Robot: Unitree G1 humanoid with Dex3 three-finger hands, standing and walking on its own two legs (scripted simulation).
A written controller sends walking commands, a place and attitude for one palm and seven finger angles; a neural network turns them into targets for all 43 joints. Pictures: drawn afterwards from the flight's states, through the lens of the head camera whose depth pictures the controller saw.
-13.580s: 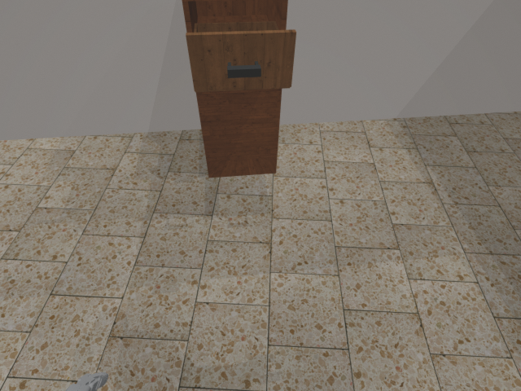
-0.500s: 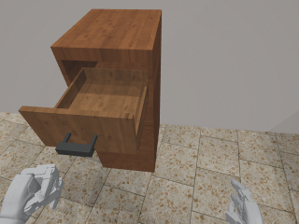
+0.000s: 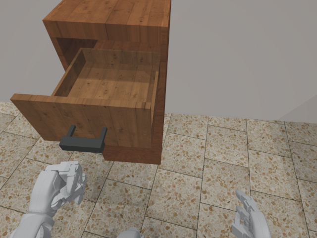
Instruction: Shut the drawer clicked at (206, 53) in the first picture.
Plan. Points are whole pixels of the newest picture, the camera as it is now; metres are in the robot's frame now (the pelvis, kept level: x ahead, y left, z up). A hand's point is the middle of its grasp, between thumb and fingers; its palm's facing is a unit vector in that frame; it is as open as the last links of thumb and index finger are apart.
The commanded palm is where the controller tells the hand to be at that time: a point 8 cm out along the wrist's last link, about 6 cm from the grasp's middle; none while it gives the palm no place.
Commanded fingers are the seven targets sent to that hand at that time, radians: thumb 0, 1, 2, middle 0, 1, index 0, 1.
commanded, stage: bring the fist close to the handle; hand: left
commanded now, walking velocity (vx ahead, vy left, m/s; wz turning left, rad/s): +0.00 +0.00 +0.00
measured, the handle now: (85, 137) +0.35 +0.21 +0.05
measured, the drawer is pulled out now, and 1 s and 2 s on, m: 0.28 0.27 0.16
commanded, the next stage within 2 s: push the drawer shut in 0.56 s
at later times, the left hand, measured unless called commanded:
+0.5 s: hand (91, 180) +0.24 +0.17 +0.05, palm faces -0.03 -1.00 -0.05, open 3.2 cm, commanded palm +0.22 +0.23 +0.06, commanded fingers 0.00 0.90 0.90 -1.40 -1.60 -1.40 -1.60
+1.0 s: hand (93, 168) +0.27 +0.17 +0.05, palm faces -0.03 -1.00 -0.07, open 3.3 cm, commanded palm +0.26 +0.23 +0.06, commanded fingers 0.00 0.90 0.90 -1.40 -1.60 -1.40 -1.60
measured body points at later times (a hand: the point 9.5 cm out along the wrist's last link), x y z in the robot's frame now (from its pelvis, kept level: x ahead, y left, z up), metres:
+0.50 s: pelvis +0.00 +0.00 -0.01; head +0.04 +0.00 +0.44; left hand +0.23 +0.22 +0.05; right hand +0.16 -0.24 -0.09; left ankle +0.05 +0.10 -0.69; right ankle -0.02 -0.12 -0.69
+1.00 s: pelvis +0.01 -0.03 -0.01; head +0.06 -0.04 +0.43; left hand +0.26 +0.23 +0.05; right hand +0.16 -0.28 -0.10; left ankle +0.05 +0.10 -0.69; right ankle -0.02 -0.12 -0.69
